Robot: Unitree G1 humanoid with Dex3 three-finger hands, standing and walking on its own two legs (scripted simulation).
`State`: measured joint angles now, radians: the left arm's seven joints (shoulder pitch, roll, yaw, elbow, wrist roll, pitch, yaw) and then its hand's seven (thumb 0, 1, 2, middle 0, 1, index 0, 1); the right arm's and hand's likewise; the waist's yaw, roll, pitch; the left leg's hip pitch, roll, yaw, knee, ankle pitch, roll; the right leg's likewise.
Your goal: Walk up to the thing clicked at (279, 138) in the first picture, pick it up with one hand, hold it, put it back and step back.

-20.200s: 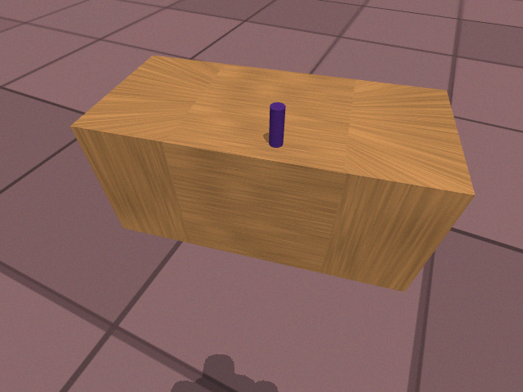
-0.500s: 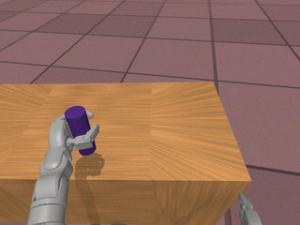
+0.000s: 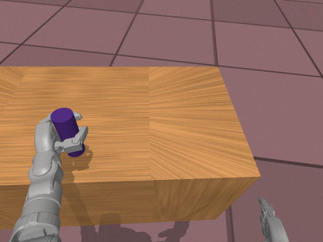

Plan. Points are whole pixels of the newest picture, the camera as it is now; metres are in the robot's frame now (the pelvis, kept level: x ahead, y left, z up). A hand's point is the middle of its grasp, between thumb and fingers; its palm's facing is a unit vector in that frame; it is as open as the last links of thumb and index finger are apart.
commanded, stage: crouch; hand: left
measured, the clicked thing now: (69, 134) +0.40 +0.22 +0.06
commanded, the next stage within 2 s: lower in 0.38 s
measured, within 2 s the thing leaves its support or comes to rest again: rests again in 1.34 s
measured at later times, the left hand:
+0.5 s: hand (74, 132) +0.43 +0.23 +0.02, palm faces +0.20 -0.98 +0.01, open 6.4 cm
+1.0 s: hand (78, 141) +0.44 +0.23 -0.04, palm faces +0.22 -0.98 +0.01, open 6.5 cm
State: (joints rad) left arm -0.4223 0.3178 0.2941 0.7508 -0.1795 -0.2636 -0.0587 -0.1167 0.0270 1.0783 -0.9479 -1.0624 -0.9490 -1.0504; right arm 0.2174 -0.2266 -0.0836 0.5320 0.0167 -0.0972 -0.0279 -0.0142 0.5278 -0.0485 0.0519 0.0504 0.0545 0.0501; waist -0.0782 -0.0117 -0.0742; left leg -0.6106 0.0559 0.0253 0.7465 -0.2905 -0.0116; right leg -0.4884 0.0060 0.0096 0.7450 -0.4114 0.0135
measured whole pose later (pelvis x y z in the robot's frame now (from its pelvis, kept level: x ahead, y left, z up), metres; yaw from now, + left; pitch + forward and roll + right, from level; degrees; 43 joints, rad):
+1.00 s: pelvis +0.00 +0.01 -0.05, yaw -1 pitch +20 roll -3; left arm -0.56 0.41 0.40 0.98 -0.12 -0.48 -0.07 -0.12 0.03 1.07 -0.94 -1.07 -0.94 -1.06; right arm 0.37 -0.24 -0.03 0.08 -0.04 -0.01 0.05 -0.01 0.51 -0.06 0.05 0.05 0.06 0.05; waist -0.17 -0.03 -0.12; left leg -1.01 0.07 -0.01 1.08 -0.42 0.00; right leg -0.85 0.02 -0.01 1.04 -0.53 0.02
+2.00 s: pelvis -0.02 +0.01 -0.08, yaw -1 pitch +23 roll -4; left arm -0.62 0.47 0.43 1.05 -0.10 -0.55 -0.07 -0.04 -0.05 0.75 -0.93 -0.89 -0.94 -0.87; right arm 0.42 -0.26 -0.02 -0.08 -0.05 0.01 0.06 -0.01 0.52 -0.04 0.06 0.05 0.06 0.05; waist -0.21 -0.03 -0.16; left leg -1.21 0.07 -0.03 1.24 -0.45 0.00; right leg -1.04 0.03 -0.03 1.21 -0.58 0.03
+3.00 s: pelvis +0.00 +0.02 -0.03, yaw -1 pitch +17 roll -3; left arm -0.63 0.76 0.51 1.15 0.05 -0.12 -0.04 -0.01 -0.57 0.04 -0.07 -0.06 -0.07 -0.05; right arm 0.39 -0.27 0.00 0.11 0.02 0.11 0.02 -0.01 0.51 -0.06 0.06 0.05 0.06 0.05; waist -0.13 -0.02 -0.12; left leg -0.86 0.07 0.01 0.95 -0.38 0.01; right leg -0.71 0.02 0.01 0.90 -0.47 0.03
